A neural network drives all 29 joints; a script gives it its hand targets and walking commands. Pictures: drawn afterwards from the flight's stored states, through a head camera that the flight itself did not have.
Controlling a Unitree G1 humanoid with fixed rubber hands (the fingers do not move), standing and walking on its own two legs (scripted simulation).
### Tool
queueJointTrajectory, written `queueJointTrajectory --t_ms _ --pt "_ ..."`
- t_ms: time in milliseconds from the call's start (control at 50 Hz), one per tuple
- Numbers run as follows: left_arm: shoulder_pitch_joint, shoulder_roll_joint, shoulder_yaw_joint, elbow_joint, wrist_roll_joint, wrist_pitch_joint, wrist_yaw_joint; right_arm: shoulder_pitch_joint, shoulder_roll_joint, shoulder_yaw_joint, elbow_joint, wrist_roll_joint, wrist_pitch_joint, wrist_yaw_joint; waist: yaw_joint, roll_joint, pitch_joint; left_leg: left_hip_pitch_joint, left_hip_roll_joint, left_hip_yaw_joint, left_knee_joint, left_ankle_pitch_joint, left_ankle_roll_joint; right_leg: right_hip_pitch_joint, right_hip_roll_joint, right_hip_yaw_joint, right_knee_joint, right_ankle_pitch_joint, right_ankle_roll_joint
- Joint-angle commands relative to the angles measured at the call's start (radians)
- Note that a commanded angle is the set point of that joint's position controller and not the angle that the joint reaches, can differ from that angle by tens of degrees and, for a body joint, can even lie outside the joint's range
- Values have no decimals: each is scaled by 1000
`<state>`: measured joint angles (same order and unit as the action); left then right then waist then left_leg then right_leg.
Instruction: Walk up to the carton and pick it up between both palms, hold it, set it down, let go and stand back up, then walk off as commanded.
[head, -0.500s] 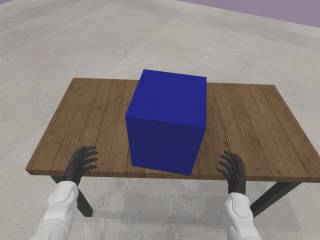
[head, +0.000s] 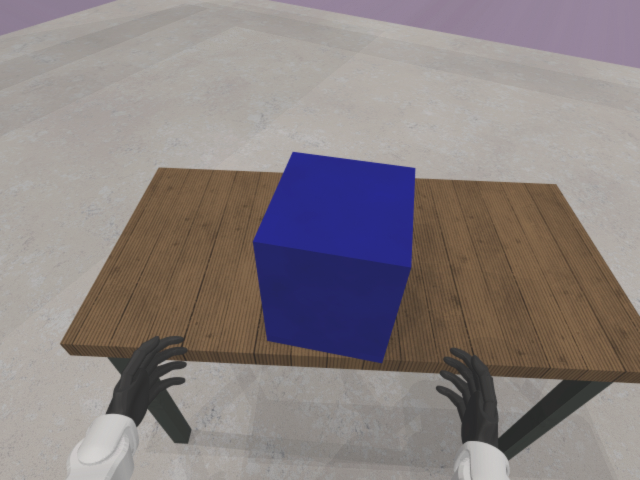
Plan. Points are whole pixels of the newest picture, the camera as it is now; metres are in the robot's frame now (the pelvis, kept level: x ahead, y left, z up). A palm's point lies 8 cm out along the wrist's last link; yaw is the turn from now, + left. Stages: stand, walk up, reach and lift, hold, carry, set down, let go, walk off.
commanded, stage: set down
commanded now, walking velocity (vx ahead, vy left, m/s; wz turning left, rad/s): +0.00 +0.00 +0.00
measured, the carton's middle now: (337, 258) +0.47 -0.01 -0.01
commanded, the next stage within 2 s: let go in 1.66 s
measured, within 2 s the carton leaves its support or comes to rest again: neither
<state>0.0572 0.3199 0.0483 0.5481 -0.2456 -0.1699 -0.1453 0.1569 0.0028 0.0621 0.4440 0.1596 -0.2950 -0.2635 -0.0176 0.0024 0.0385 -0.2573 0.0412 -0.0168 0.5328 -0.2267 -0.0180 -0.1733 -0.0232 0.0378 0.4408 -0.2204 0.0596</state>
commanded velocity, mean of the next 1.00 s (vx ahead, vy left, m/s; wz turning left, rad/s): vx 0.00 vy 0.00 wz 0.00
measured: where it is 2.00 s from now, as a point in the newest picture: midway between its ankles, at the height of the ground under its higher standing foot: outside the picture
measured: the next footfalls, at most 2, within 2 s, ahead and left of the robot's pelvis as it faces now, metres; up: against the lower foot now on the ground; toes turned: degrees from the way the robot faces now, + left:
none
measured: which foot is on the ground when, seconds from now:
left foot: down 0.00-1.00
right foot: down 0.00-1.00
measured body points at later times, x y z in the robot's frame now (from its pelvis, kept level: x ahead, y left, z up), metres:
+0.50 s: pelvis +0.02 -0.01 +0.00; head +0.02 -0.01 +0.45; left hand +0.22 +0.24 -0.04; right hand +0.21 -0.19 -0.03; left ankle +0.04 +0.12 -0.74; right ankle +0.02 -0.16 -0.74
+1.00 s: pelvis +0.03 -0.01 +0.01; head +0.02 -0.01 +0.46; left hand +0.22 +0.23 -0.05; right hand +0.20 -0.19 -0.05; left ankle +0.04 +0.12 -0.74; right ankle +0.02 -0.16 -0.74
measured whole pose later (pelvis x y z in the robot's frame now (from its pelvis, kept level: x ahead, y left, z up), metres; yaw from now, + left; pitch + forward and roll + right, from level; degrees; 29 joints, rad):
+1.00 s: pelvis +0.03 -0.01 +0.01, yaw +0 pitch -4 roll -1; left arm 0.20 0.26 0.05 0.49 -0.13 0.00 -0.13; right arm 0.27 -0.04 0.06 0.51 0.05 -0.24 -0.15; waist -0.01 0.00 0.05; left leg -0.14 0.04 -0.01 0.44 -0.23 -0.04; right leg -0.08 -0.02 0.04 0.39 -0.24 0.04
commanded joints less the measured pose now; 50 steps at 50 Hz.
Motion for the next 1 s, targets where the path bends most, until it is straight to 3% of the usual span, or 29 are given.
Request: queueJointTrajectory --t_ms 0,40,60,80,100,160,200,220,280,300,320,400,420,440,480,500,540,560,600,640,660,680,700,720,780,920,940,960,980 --pt "-66 172 -49 -346 -2 -28 0 -15 -18 26 -293 -40 -35 10 71 71 -111 245 -32 53 -157 34 -32 -13 41 -34 -147 -99 -93" --pt "-44 182 -47 -361 -6 -39 1 8 13 30 -323 -40 -44 15 62 62 -92 234 -28 58 -150 44 -23 -11 35 -24 -147 -82 -92" --pt "-34 177 -39 -289 22 -37 0 31 -1 43 -211 -45 -33 28 74 103 -69 235 -28 55 -145 62 -31 -33 32 -29 -140 -93 -94" --pt "-22 175 -57 -291 15 -28 -7 33 -27 23 -223 -60 -29 29 50 65 -75 251 -28 55 -142 57 -26 -27 39 -32 -147 -79 -93" --pt "-24 179 -54 -363 -8 -41 -3 24 -12 31 -318 -39 -42 27 69 53 -114 262 -30 70 -144 88 -19 -25 35 -26 -157 -57 -92" --pt "19 167 -17 -319 34 -14 -4 46 -36 38 -233 -64 -35 42 69 84 -79 301 -31 70 -147 127 -31 -50 34 -31 -158 -54 -87" --pt "-7 170 -31 -360 14 -23 0 50 -8 57 -290 -60 -41 43 76 30 -98 294 -30 64 -141 113 -24 -22 41 -29 -167 -54 -82" --pt "18 157 -32 -354 26 -27 6 63 -37 37 -224 -60 -40 57 70 91 -82 303 -30 65 -138 171 -38 -51 46 -43 -148 -11 -86" --pt "45 151 -34 -344 42 -15 0 110 -51 49 -206 -66 -39 63 51 57 -91 330 -37 73 -139 247 -40 -26 54 -41 -159 68 -71" --pt "43 131 -43 -327 51 -6 3 77 -77 18 -150 -73 -39 67 45 91 -78 324 -31 73 -147 227 -48 -36 62 -48 -157 32 -81" --pt "67 160 -28 -352 44 -19 -7 101 -34 30 -226 -58 -50 55 48 60 -70 345 -30 80 -137 244 -35 -29 43 -29 -175 57 -79" --pt "62 168 -18 -318 63 7 4 63 -89 14 -181 -81 -40 77 64 78 -69 312 -40 82 -141 203 -35 -3 44 -29 -167 39 -74" --pt "85 181 -2 -326 55 -8 -5 101 -64 -1 -233 -87 -46 69 56 35 -64 321 -42 87 -142 208 -29 7 37 -32 -169 71 -64" --pt "75 150 -18 -350 80 -8 8 88 -73 -7 -172 -78 -39 80 69 86 -68 326 -27 72 -159 217 -42 16 56 -40 -168 34 -82" --pt "101 136 -31 -310 80 12 9 89 -107 -32 -120 -91 -35 87 43 82 -54 332 -28 69 -155 264 -48 18 66 -49 -167 74 -89" --pt "103 130 -14 -297 101 19 4 88 -99 -11 -104 -80 -38 91 58 97 -49 330 -32 78 -152 274 -45 3 51 -43 -165 102 -84" --pt "77 171 7 -285 63 17 -9 65 -78 -22 -213 -91 -42 75 61 -5 -84 297 -44 91 -146 217 -28 47 45 -35 -179 68 -62" --pt "74 128 -29 -261 70 36 8 42 -123 -34 -131 -107 -35 97 45 61 -55 346 -31 87 -166 241 -45 -4 62 -51 -175 53 -81" --pt "101 137 -3 -260 71 33 8 73 -114 -20 -166 -115 -43 95 55 18 -61 334 -42 91 -155 236 -37 -4 51 -43 -172 90 -66" --pt "79 148 -1 -282 77 45 11 54 -95 -33 -180 -110 -37 96 54 46 -52 304 -37 93 -168 207 -32 15 48 -50 -172 67 -68" --pt "72 113 -23 -253 96 52 19 56 -111 -45 -71 -118 -32 107 46 82 -35 317 -33 83 -182 200 -37 -9 60 -54 -171 32 -84" --pt "64 128 -6 -254 103 64 22 39 -134 -47 -94 -108 -27 113 73 88 -39 334 -39 106 -180 214 -40 -7 55 -49 -174 39 -83" --pt "80 114 -12 -249 97 66 22 45 -117 -41 -98 -119 -29 108 42 78 -26 318 -36 91 -179 221 -40 10 50 -56 -175 82 -74" --pt "86 140 -6 -266 90 56 23 56 -102 -33 -137 -116 -32 109 51 34 -63 329 -48 101 -166 210 -29 21 49 -41 -188 75 -65" --pt "47 87 -21 -248 112 96 41 1 -138 -68 -68 -123 -6 131 49 89 -2 327 -24 98 -202 168 -41 -15 63 -61 -189 -4 -86" --pt "49 101 -8 -215 119 121 33 21 -122 -72 -116 -138 11 123 38 10 -9 313 -42 100 -193 161 -28 44 54 -58 -186 47 -67" --pt "56 90 -10 -233 145 130 49 10 -148 -73 -65 -145 13 136 55 55 -9 326 -34 104 -207 183 -35 25 61 -70 -183 44 -74" --pt "59 75 -12 -219 154 137 53 41 -144 -88 -20 -166 20 138 34 93 25 341 -38 102 -200 202 -44 -6 55 -77 -182 43 -83" --pt "62 77 -6 -259 150 141 56 39 -160 -91 -71 -142 19 137 41 77 -5 337 -40 109 -203 215 -44 22 62 -75 -189 61 -74"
